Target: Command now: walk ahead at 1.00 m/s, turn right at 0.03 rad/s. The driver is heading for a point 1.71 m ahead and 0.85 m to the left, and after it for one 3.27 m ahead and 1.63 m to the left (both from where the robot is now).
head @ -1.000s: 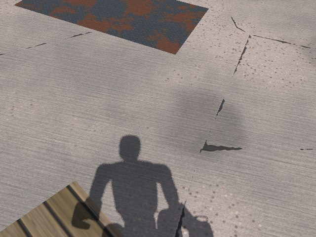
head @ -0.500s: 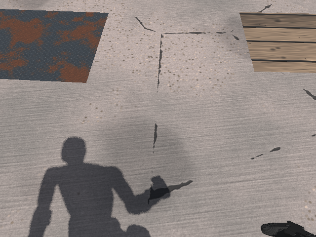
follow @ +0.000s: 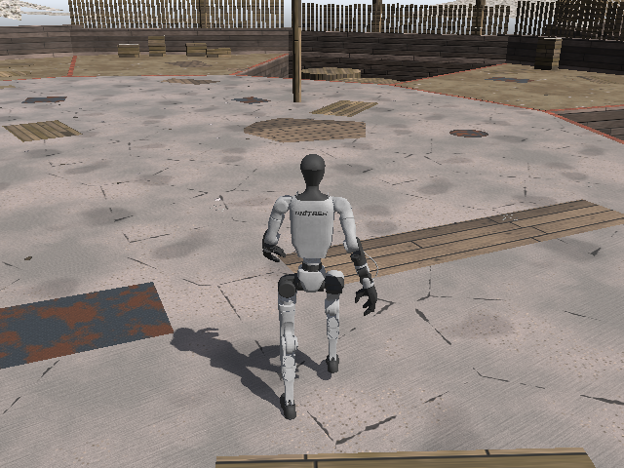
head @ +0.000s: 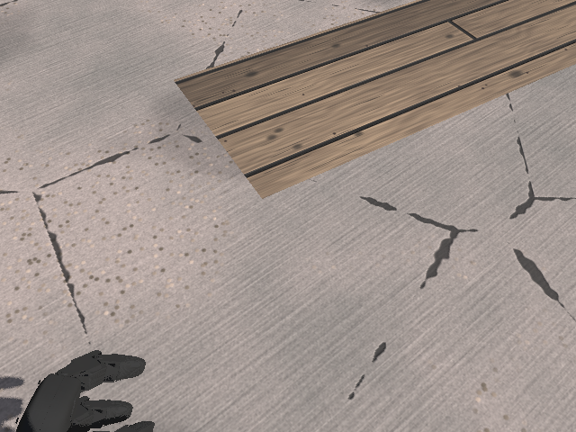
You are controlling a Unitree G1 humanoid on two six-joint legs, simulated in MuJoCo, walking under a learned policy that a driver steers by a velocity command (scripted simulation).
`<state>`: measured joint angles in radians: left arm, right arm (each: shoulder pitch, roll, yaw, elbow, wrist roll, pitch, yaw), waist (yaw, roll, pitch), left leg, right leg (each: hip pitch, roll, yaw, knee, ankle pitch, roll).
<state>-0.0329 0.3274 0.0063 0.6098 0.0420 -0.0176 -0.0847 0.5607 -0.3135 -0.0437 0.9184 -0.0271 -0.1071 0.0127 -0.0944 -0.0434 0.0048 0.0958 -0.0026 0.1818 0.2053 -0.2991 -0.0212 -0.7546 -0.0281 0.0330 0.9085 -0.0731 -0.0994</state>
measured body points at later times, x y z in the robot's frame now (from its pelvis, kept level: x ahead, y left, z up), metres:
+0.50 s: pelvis +0.47 +0.02 -0.02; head +0.50 +0.03 +0.43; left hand +0.33 +0.26 -0.15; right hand +0.75 -0.15 -0.10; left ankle +0.65 +0.15 -0.69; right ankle +0.27 -0.10 -0.73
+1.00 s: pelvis +0.92 +0.19 -0.02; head +0.94 +0.21 +0.43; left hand +0.95 +0.53 -0.07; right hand +1.13 -0.05 -0.13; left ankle +0.69 +0.12 -0.70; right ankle +1.12 +0.18 -0.74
